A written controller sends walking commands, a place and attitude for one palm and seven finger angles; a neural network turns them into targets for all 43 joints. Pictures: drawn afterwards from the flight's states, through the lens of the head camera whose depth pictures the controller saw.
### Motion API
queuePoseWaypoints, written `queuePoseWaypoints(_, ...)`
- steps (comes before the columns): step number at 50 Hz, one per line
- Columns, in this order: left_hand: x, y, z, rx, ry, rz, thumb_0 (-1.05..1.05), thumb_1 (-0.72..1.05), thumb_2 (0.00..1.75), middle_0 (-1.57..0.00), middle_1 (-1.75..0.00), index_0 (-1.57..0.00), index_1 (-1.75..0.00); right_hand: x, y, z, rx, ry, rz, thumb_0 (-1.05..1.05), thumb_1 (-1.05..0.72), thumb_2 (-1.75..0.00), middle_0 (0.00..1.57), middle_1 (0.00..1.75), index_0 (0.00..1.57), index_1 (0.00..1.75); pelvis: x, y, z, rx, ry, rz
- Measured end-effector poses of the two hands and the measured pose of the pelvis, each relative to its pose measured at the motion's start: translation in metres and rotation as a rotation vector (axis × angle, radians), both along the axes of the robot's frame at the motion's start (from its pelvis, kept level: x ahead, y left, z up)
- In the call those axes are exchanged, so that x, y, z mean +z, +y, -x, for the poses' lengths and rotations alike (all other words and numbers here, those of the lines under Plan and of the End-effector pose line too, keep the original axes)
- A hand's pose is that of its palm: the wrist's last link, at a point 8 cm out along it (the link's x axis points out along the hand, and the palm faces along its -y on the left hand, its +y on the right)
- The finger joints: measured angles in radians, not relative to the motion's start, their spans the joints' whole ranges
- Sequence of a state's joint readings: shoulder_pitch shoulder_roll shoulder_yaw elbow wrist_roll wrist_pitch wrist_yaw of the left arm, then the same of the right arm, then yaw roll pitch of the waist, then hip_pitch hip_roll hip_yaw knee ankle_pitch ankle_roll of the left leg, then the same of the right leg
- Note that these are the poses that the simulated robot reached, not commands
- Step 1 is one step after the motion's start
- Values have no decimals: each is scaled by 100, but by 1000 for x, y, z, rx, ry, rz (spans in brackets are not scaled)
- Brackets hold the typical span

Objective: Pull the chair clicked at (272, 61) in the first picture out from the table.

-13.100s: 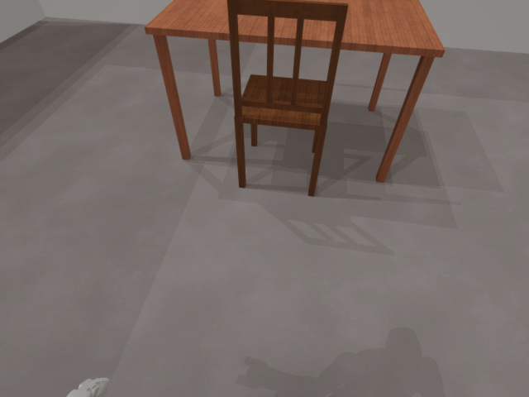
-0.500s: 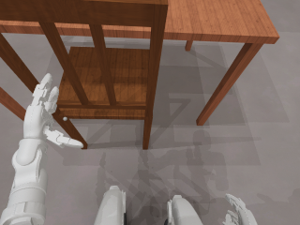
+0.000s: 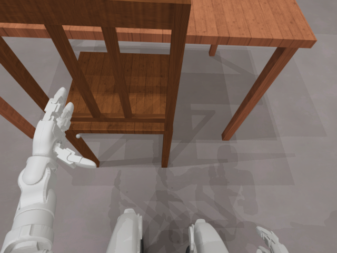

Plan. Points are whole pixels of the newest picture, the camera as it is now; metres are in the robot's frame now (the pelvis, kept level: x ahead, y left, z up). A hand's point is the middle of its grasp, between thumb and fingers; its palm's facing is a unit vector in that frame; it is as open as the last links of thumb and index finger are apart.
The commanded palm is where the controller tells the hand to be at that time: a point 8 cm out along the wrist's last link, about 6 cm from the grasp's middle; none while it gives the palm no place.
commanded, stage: aim the fingers beside a spindle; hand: left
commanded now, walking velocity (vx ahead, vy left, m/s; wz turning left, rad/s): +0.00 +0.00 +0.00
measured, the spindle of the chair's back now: (80, 81) +0.52 +0.23 +0.04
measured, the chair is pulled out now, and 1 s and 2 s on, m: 0.00 0.00 0.00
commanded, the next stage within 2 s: push the fingers through the gap in 0.28 s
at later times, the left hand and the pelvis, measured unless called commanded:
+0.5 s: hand (83, 137) +0.37 +0.20 +0.02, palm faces +0.01 -1.00 -0.04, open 16.9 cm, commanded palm +0.36 +0.26 +0.02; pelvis +0.00 +0.00 +0.00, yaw +0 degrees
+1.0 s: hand (81, 114) +0.43 +0.22 +0.02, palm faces +0.02 -1.00 -0.05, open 16.9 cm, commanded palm +0.41 +0.26 +0.02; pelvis +0.00 +0.00 -0.01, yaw -1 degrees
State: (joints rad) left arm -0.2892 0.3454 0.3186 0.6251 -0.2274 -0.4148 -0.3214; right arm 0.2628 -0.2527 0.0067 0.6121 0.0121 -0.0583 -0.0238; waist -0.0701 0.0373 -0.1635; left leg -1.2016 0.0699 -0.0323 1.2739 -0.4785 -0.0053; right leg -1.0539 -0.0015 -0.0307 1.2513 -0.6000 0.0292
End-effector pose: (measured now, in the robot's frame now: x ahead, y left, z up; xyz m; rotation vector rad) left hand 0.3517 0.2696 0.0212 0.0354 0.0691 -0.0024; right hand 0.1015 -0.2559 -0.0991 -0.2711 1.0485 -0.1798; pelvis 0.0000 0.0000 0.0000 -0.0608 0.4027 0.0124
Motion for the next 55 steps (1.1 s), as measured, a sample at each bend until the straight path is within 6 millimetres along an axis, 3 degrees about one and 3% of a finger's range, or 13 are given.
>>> queuePoseWaypoints(4,-6,-8,3,-10,-11,7,-1,-50,30,-6,-8,-6,-8,1,-2,-3,-1,-7,18,1,-91,-90,21,30,20,30,-2,1,0,-1,1,1)
queuePoseWaypoints(13,16,-1,-4,22,-82,-29,-1,-50,30,-6,-8,-6,-8,5,2,-12,11,-37,6,1,-91,-90,21,30,20,30,1,0,0,2,-10,2)
queuePoseWaypoints(23,-2,-13,8,-5,-25,0,-1,-50,30,-6,-8,-6,-8,3,2,-15,22,-42,4,1,-91,-90,21,30,20,30,0,0,0,2,-7,0)
queuePoseWaypoints(34,5,0,-32,6,-66,-24,-2,-50,30,-6,-8,-6,-8,-10,-4,0,9,10,25,1,-91,-90,21,30,20,30,-11,-2,5,3,13,9)
queuePoseWaypoints(45,0,0,-47,33,-37,3,-1,-50,30,-6,-8,-6,-8,-9,-6,27,-36,87,27,1,-91,-90,21,30,20,30,-8,0,1,-11,30,4)
queuePoseWaypoints(55,1,0,-65,1,-36,-2,-1,-50,30,-6,-8,-6,-8,-11,-5,37,-44,134,33,1,-91,-90,21,30,20,30,-10,3,2,-5,39,12)
